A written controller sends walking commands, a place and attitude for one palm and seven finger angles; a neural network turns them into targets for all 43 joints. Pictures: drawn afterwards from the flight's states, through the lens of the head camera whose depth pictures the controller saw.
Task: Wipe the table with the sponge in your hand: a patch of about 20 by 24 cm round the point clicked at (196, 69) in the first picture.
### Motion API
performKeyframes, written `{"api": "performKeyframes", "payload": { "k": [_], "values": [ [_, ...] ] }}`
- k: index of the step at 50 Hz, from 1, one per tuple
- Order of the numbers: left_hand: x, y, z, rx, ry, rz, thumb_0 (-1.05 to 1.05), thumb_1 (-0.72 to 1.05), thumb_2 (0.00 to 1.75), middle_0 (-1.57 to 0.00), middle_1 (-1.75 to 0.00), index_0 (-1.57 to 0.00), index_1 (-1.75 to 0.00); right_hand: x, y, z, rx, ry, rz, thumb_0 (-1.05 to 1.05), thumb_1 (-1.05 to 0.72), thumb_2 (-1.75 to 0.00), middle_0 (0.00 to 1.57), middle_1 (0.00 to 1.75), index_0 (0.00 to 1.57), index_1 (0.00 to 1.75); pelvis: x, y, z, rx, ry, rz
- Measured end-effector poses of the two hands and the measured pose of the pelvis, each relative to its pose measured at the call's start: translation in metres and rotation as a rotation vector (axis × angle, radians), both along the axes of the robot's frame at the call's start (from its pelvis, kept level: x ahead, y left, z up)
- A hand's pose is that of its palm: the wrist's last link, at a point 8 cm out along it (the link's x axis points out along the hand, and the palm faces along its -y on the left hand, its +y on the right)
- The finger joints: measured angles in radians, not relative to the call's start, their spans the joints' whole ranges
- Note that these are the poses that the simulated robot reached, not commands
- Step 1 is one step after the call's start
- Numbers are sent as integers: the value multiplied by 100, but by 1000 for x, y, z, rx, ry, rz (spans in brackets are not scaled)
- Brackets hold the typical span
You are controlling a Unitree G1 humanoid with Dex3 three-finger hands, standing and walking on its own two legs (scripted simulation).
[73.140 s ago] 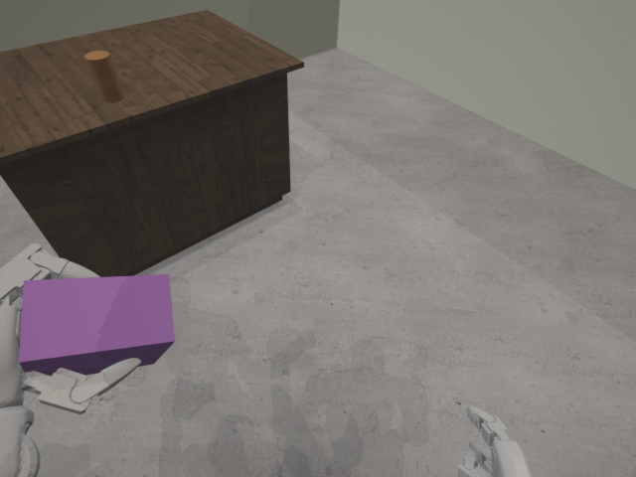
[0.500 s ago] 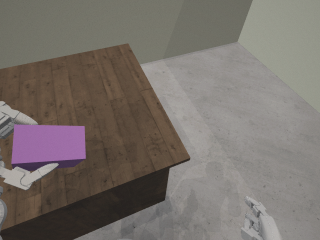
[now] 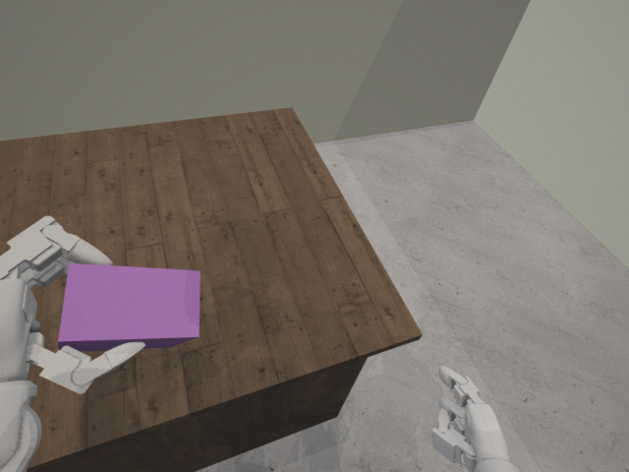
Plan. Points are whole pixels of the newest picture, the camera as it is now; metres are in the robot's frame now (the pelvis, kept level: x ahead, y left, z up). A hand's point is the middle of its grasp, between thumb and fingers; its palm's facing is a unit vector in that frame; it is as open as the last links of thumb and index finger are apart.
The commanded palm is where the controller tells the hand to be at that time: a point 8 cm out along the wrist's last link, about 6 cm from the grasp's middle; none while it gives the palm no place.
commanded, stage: come to a stop and stand still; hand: left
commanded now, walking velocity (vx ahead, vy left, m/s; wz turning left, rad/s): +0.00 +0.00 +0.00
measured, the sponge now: (146, 312) +0.24 +0.20 +0.12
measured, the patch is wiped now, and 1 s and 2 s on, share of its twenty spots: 0.00 0.00 0.00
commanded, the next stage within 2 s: look again from close up in 0.26 s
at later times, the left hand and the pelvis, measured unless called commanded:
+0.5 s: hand (66, 318) +0.20 +0.25 +0.16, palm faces +0.37 -0.84 -0.39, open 10.3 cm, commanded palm +0.14 +0.28 +0.18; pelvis -0.02 +0.00 +0.00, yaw +0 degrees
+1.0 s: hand (83, 303) +0.22 +0.24 +0.16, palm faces +0.34 -0.75 -0.57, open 10.3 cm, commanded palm +0.15 +0.26 +0.17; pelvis -0.01 -0.04 +0.00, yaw +0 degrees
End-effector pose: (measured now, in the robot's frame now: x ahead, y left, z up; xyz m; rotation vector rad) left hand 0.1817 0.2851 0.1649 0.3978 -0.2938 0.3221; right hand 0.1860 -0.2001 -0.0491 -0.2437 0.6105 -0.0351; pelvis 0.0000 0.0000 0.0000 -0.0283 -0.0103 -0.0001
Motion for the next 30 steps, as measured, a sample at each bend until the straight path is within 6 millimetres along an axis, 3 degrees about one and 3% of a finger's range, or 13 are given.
{"api": "performKeyframes", "payload": {
  "k": [11,19,30],
  "values": [
    [-14,23,18,74,-33,36,-1,-57,104,-74,-138,-76,-138,-20,5,-8,-9,51,-8,1,-90,-90,21,30,21,30,-7,12,1,-5,0,2],
    [-18,13,4,42,30,33,-1,-57,104,-74,-138,-76,-138,-43,-9,-18,-9,102,-53,1,-90,-90,21,30,21,30,-12,9,1,-1,-9,2],
    [-24,-5,17,86,-3,27,-1,-57,104,-74,-138,-76,-138,-49,-33,-17,-6,81,-80,2,-90,-90,21,30,21,30,-15,-8,2,0,-9,8]
  ]
}}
